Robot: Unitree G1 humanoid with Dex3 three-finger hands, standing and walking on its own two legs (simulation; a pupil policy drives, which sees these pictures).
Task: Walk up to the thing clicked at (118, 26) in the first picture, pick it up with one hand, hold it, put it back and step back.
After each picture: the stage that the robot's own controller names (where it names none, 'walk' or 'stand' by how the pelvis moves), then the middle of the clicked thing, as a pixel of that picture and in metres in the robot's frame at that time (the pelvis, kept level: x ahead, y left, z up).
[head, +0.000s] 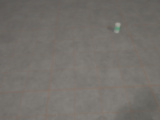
stand; (117, 27) +1.67 -0.37 -0.72
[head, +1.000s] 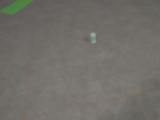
walk; (93, 38) +1.56 +0.04 -0.69
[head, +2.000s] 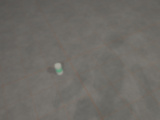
walk; (58, 69) +0.97 +0.35 -0.71
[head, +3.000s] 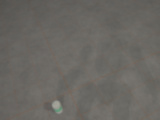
walk; (57, 107) +0.55 +0.33 -0.72
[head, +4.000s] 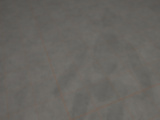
walk; out of the picture +0.32 +0.27 -0.72
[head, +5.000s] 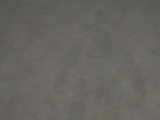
stand; out of the picture +0.24 +0.28 -0.72
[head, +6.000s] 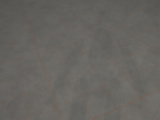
stand; out of the picture +0.23 +0.27 -0.73
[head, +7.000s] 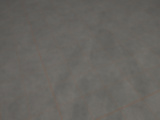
stand; out of the picture +0.23 +0.28 -0.73
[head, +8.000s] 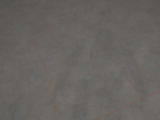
stand; out of the picture +0.22 +0.28 -0.73
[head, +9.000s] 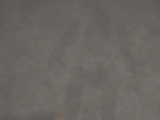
go down; out of the picture +0.25 +0.27 -0.70
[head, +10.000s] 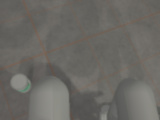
go down; (21, 83) +0.32 +0.28 -0.30
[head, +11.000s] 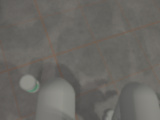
close in; (30, 84) +0.32 +0.27 -0.30
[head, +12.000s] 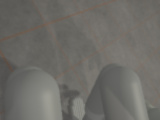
close in; out of the picture +0.30 +0.30 -0.22
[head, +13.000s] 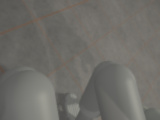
close; out of the picture +0.34 +0.29 -0.21
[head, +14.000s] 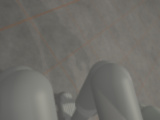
lift; out of the picture +0.34 +0.29 -0.21
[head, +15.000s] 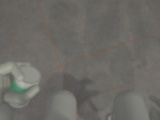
lift; (23, 87) +0.30 +0.22 -0.03
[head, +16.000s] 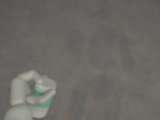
hold; (41, 96) +0.30 +0.17 +0.00
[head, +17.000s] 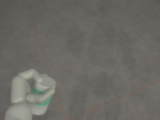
hold; (41, 95) +0.31 +0.17 -0.01
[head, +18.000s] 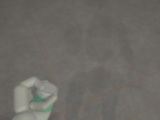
crouch; (44, 101) +0.29 +0.16 -0.05
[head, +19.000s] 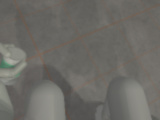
lower; (11, 66) +0.38 +0.25 -0.11
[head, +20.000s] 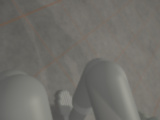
lower; out of the picture +0.36 +0.29 -0.22
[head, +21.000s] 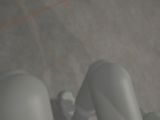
lower; out of the picture +0.35 +0.30 -0.21
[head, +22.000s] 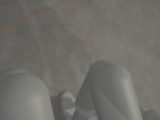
lower; out of the picture +0.34 +0.30 -0.21
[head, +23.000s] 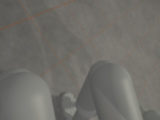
lower; out of the picture +0.34 +0.30 -0.21
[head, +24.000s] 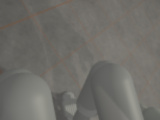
open; out of the picture +0.34 +0.27 -0.22
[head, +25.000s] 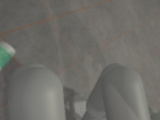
stand; out of the picture +0.38 +0.24 -0.25
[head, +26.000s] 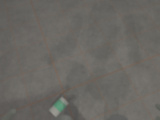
stand; (58, 106) +0.36 +0.19 -0.57
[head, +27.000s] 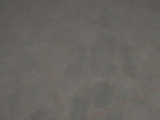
stand; out of the picture +0.33 +0.17 -0.69
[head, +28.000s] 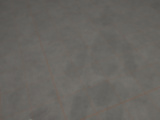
stand; out of the picture +0.32 +0.17 -0.69
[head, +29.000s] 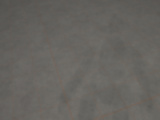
stand; out of the picture +0.35 +0.16 -0.74
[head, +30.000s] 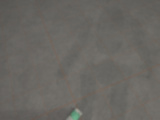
walk; (74, 116) +0.36 +0.17 -0.73
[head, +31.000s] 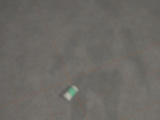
walk; (70, 92) +0.57 +0.13 -0.72
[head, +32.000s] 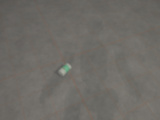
stand; (64, 69) +0.87 +0.18 -0.73
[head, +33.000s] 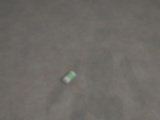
stand; (69, 77) +0.85 +0.18 -0.74
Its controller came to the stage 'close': yes
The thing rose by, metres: 0.72
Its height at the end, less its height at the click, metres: -0.02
